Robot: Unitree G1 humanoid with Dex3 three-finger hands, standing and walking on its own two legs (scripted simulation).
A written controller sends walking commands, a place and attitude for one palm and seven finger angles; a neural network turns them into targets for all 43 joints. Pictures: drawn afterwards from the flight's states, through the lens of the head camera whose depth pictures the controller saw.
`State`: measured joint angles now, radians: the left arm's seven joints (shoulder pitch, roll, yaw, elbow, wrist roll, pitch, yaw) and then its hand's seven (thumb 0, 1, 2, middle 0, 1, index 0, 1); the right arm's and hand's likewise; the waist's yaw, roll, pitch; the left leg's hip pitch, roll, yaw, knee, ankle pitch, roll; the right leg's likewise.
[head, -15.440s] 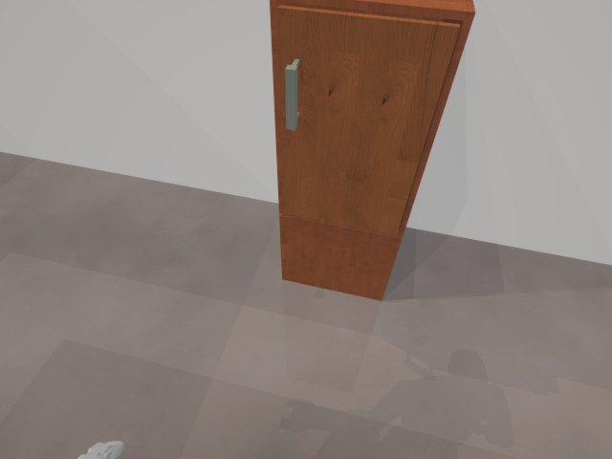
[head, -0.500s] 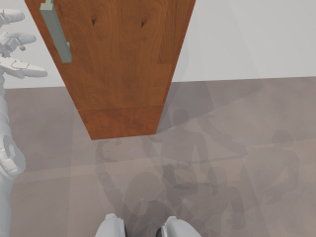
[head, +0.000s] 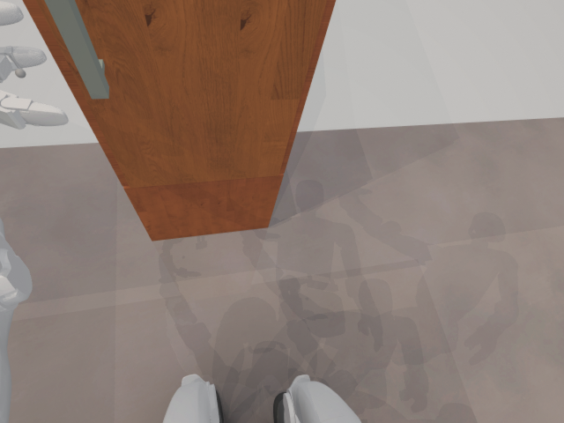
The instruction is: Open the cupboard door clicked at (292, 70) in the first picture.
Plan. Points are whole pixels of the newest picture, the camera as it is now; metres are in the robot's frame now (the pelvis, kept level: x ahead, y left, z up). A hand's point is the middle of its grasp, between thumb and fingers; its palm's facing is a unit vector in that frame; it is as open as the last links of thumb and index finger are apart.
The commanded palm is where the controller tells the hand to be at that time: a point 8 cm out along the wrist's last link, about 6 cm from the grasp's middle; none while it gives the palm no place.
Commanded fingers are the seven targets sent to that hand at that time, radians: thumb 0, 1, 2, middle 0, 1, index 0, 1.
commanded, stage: slide the fingers in behind the handle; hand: left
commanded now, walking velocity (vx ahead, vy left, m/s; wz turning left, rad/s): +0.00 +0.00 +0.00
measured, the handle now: (82, 37) +0.60 +0.19 +0.12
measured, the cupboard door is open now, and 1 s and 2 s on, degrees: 0 0 0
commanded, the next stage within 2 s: close the thumb around the handle in 1.44 s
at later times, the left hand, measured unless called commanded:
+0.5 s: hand (56, 70) +0.55 +0.22 +0.11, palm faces +0.06 -1.00 +0.01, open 14.0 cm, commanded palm +0.52 +0.25 +0.11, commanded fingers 0.00 -0.50 0.30 -0.30 -1.20 -0.30 -1.20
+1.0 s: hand (83, 70) +0.54 +0.19 +0.12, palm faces +0.08 -1.00 +0.01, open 14.0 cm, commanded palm +0.52 +0.22 +0.11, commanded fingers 0.00 -0.50 0.30 -0.30 -1.20 -0.30 -1.20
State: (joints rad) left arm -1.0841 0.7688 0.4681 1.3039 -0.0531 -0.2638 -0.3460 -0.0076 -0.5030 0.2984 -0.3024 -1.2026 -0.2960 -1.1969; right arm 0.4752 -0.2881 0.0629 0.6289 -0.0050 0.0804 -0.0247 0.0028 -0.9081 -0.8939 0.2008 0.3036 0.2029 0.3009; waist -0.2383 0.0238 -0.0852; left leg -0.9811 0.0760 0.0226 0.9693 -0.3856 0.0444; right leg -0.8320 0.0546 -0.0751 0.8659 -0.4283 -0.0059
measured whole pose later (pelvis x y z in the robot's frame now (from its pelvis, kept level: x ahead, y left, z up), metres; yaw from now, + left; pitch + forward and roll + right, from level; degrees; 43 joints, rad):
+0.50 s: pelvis +0.01 +0.00 +0.00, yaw +0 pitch +22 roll -4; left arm -1.04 0.63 0.44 1.25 -0.06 -0.29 -0.26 -0.01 -0.50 0.30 -0.30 -1.20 -0.30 -1.20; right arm 0.44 -0.27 0.05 0.62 -0.01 0.08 0.01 0.00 -0.91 -0.89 0.20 0.30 0.20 0.30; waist -0.21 0.03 -0.10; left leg -0.94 0.07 0.03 0.96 -0.40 0.04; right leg -0.79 0.05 -0.07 0.87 -0.45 -0.01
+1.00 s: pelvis +0.01 -0.02 +0.00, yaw +1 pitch +21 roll -4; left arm -1.05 0.60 0.43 1.26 -0.06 -0.31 -0.21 -0.01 -0.50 0.30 -0.30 -1.20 -0.30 -1.20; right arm 0.45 -0.27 0.04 0.64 -0.01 0.07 0.01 0.00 -0.91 -0.89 0.20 0.30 0.20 0.30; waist -0.22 0.03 -0.09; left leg -0.93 0.08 0.02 0.95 -0.39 0.02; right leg -0.80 0.06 -0.08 0.88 -0.45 -0.03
